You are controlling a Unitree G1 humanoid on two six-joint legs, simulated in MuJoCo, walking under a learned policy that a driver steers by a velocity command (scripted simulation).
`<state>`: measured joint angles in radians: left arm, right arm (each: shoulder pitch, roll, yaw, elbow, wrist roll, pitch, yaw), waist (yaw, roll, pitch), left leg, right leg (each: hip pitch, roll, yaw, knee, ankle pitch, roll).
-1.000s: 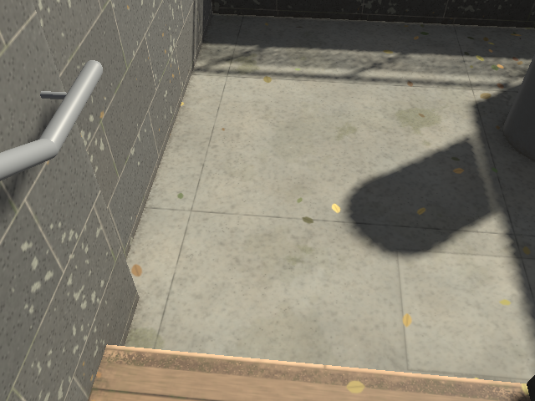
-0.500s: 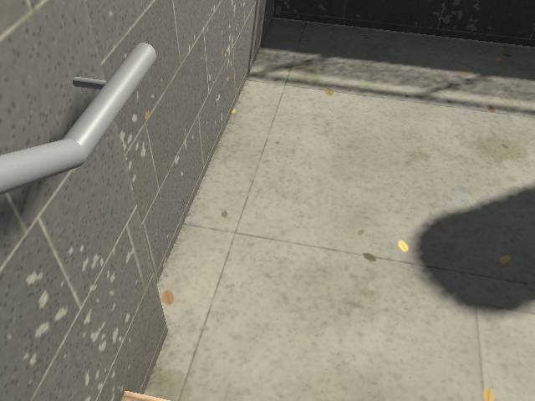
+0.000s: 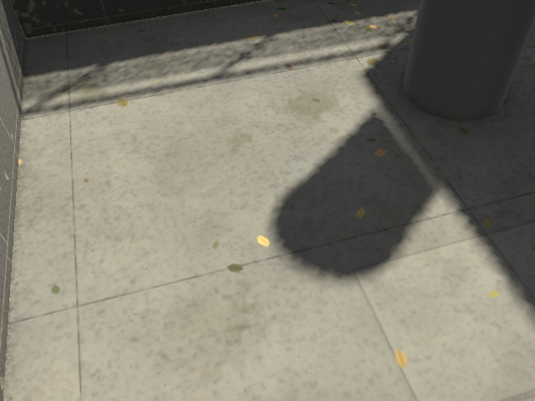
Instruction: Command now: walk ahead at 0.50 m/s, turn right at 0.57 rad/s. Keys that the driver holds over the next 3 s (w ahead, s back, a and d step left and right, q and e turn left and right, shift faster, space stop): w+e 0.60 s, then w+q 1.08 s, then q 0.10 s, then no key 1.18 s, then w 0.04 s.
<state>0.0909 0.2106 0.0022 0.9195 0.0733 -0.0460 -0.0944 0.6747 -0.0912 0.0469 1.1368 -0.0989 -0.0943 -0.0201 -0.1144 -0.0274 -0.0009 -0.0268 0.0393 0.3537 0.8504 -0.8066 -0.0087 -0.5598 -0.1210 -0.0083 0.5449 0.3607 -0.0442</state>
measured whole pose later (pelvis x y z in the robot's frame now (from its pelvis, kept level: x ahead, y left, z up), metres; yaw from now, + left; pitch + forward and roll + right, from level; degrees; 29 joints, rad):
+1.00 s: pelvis +0.61 -0.08 -0.28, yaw -19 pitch +3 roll +0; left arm -0.05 0.16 0.05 0.73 -0.03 -0.10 -0.01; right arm 0.46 -0.18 -0.05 1.04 0.04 -0.08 -0.02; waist -0.08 0.02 -0.03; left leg -0.29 -0.02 -0.13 1.00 -0.47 0.04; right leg -0.45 0.02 -0.02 0.56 -0.17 -0.04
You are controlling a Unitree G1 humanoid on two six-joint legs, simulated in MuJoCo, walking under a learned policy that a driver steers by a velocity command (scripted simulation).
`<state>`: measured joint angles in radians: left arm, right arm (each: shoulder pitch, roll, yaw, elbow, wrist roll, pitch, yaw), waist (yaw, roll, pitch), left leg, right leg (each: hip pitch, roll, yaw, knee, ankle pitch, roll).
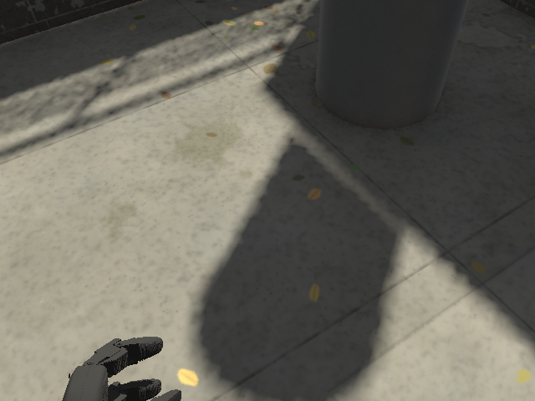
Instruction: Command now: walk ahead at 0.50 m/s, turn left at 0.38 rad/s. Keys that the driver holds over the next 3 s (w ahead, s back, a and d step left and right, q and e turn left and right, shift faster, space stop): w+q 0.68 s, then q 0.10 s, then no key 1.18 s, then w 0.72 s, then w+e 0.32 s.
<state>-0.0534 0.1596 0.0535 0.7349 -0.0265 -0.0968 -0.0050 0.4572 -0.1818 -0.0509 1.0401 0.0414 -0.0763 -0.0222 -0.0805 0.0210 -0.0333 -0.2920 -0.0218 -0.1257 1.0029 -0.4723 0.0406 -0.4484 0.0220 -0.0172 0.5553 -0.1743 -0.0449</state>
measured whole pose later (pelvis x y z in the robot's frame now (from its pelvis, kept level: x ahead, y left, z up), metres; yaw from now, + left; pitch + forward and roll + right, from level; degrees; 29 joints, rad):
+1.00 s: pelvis +0.49 +0.16 +0.00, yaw +33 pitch +3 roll +0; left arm -0.01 0.23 0.05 0.74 0.03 -0.10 -0.01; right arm 0.27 -0.27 -0.08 0.75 0.02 -0.02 -0.03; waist -0.05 0.02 0.04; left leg -0.32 -0.15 -0.20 0.99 -0.59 0.01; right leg -0.49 0.05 0.00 0.49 -0.05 -0.05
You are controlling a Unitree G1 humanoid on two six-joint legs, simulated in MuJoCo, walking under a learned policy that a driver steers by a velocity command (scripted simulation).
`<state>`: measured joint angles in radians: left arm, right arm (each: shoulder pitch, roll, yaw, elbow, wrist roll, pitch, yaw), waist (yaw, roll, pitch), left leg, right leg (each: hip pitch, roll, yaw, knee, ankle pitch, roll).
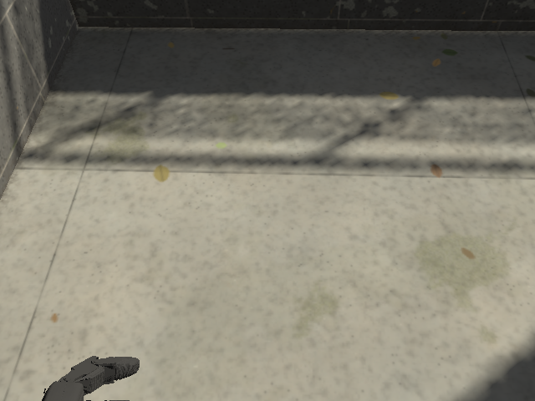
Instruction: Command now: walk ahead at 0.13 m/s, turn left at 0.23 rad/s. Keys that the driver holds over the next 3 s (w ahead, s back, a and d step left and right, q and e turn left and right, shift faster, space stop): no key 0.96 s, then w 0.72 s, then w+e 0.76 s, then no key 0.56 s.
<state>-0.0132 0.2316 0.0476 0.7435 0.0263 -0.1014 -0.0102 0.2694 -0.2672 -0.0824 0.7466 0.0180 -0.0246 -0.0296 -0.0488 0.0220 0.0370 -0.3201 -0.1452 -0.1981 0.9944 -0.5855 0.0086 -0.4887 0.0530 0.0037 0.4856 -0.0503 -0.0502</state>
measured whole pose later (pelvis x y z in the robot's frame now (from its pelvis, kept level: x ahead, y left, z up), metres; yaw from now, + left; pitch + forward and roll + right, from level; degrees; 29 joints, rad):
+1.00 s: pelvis +0.08 +0.02 +0.01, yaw +1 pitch -1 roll +0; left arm 0.11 0.21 0.04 1.02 0.00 0.01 0.03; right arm 0.27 -0.20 -0.05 0.93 0.00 -0.01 -0.04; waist 0.01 0.00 0.03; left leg -0.18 -0.01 -0.04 0.55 -0.35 -0.01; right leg -0.31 0.00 0.01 0.57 -0.23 -0.01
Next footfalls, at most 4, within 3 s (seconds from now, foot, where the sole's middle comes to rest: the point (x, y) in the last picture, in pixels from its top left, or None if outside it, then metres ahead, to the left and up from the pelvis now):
0.26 left None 0.09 0.15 -0.76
1.68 left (209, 377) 0.51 0.16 -0.76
2.24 right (306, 272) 0.78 -0.10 -0.76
2.70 left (273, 182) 1.11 -0.03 -0.76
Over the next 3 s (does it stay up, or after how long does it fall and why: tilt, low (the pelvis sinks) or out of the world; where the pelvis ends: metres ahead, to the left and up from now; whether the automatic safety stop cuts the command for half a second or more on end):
stays up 0.95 -0.06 0.01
